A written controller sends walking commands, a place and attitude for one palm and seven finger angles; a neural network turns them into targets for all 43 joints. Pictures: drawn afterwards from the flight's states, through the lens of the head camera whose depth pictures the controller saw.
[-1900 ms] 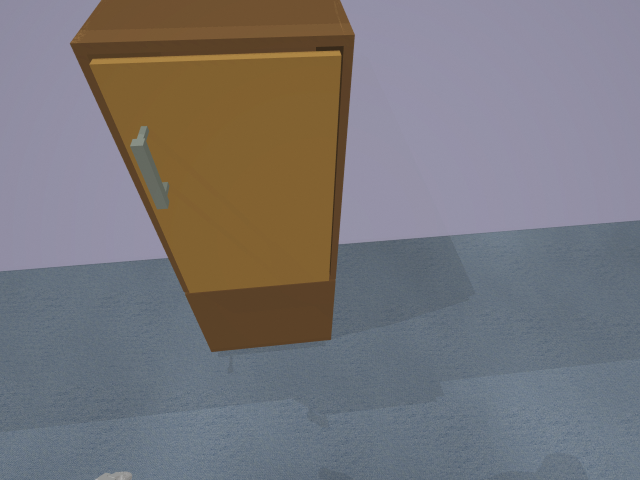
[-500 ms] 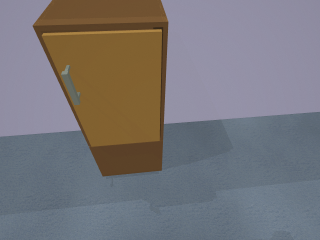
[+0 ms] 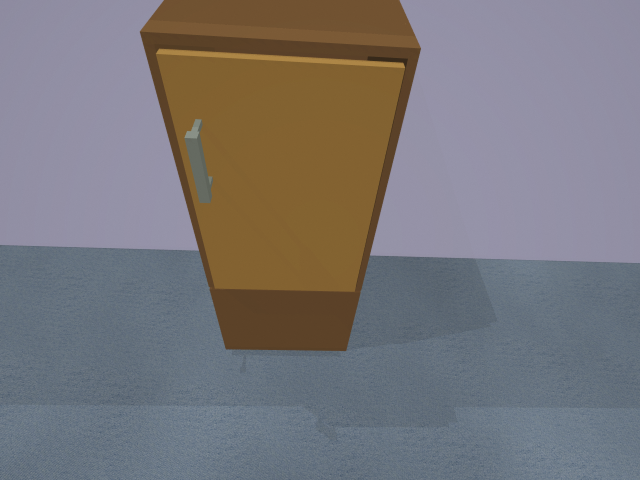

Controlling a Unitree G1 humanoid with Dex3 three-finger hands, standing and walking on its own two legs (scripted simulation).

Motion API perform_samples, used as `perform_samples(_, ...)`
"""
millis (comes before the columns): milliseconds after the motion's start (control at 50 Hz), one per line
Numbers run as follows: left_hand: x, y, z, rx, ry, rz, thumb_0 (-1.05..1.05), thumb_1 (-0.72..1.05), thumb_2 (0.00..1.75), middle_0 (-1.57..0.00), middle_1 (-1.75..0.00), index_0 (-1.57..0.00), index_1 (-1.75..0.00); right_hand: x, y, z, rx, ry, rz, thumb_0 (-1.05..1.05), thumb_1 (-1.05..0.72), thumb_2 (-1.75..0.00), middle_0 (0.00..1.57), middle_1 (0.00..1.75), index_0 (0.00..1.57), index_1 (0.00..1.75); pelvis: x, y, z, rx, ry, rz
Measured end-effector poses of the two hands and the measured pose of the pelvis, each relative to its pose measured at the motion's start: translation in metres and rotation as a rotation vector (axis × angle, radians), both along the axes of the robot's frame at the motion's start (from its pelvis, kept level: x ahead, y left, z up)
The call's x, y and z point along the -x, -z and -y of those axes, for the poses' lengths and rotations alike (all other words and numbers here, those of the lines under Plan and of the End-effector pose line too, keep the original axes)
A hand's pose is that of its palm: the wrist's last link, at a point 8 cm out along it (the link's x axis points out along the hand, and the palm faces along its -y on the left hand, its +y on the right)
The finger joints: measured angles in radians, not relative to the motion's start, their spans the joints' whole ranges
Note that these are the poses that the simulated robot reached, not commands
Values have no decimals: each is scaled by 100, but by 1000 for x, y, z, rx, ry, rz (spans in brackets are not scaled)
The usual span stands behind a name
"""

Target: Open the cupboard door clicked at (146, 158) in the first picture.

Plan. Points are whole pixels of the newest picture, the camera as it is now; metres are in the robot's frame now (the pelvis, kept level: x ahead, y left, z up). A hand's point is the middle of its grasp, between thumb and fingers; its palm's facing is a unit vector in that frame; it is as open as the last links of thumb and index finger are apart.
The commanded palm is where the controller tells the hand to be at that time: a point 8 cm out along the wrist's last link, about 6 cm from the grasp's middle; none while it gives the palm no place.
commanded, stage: shuffle to correct the standing spot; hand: left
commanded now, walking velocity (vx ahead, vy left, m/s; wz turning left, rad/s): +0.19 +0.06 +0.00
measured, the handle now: (201, 162) +0.58 +0.25 +0.06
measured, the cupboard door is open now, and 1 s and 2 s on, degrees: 0 0 0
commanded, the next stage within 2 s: come to a stop and stand still in 0.06 s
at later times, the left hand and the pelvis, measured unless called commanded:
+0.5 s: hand (202, 465) +0.17 +0.18 -0.17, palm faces +0.08 -0.97 -0.23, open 7.3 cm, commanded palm none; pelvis +0.10 +0.00 +0.00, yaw +4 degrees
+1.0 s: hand out of the picture +0.04 +0.24 -0.17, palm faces +0.13 -0.96 -0.23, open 7.3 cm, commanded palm none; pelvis +0.05 +0.04 +0.01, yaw +3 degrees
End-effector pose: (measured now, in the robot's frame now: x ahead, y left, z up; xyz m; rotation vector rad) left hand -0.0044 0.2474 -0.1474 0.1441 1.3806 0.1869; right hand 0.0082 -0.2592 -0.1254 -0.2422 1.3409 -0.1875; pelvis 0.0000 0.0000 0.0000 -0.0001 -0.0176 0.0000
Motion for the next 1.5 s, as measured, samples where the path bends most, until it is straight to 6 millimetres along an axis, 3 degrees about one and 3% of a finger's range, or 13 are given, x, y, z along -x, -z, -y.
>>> perform_samples(100,-11,-6,-12,8,9,-58,1,91,90,-20,-29,-20,-30,4,-2,-34,-35,39,-26,0,-90,-89,20,30,20,30,-20,-7,-14,-5,2,-14)
perform_samples(240,-72,-18,-8,14,4,33,1,91,90,-20,-29,-20,-30,1,-1,-70,-105,58,-118,0,-90,-89,21,30,20,30,-53,-15,-20,-10,-29,-20)
perform_samples(340,-124,-16,7,6,6,99,0,92,90,-20,-29,-20,-30,-19,9,-75,-134,71,-153,0,-90,-89,21,30,20,30,-77,-10,-14,-19,-42,-6)
perform_samples(440,-160,-11,21,-20,23,153,0,92,90,-20,-29,-20,-30,-57,28,-61,-147,87,-132,0,-90,-89,21,30,20,30,-97,3,-1,-22,-47,1)
perform_samples(520,-163,-14,23,-31,-2,173,0,92,90,-21,-29,-20,-30,-97,29,-43,-116,50,-77,0,-90,-89,21,30,20,30,-95,2,1,-15,-73,3)
perform_samples(620,-147,-18,9,-49,-27,160,0,92,90,-21,-29,-20,-30,-145,20,-31,-76,-14,37,0,-91,-89,20,30,20,30,-84,-2,-5,-16,-79,-3)
perform_samples(680,-132,-16,-5,-50,-35,147,0,91,90,-21,-29,-20,-30,-162,10,-34,-56,-47,109,0,-91,-90,20,30,19,30,-75,-2,-12,-17,-75,-6)
perform_samples(740,-114,-9,-22,-41,-48,135,0,91,90,-21,-29,-20,-30,-167,2,-42,-33,-71,165,0,-91,-90,20,30,19,30,-67,1,-23,-12,-68,-4)
perform_samples(800,-96,0,-38,-27,-70,111,0,91,90,-21,-29,-20,-30,-155,-3,-54,-15,-83,185,0,-91,-90,20,30,19,30,-60,4,-35,-5,-67,7)
perform_samples(900,-66,-9,-49,-22,-95,58,0,91,90,-20,-29,-20,-30,-123,-10,-75,-31,-97,107,0,-91,-89,20,30,20,30,-55,-10,-42,4,-72,1)
perform_samples(1080,-20,-16,-30,-26,-65,-60,0,91,90,-20,-29,-20,-30,-83,9,-76,-87,-24,41,0,-92,-89,21,30,20,30,-45,-9,-40,-26,-44,-8)
perform_samples(1280,-18,-19,4,20,-31,-28,0,91,90,-20,-29,-20,-30,-31,12,-70,-115,20,-43,0,-91,-89,20,30,20,30,-30,-15,-29,-13,-41,16)
perform_samples(1500,-12,-15,12,32,-36,-23,1,92,90,-20,-29,-20,-30,14,10,-72,-122,52,-134,0,-91,-89,20,30,20,30,-25,-15,-22,-8,-42,12)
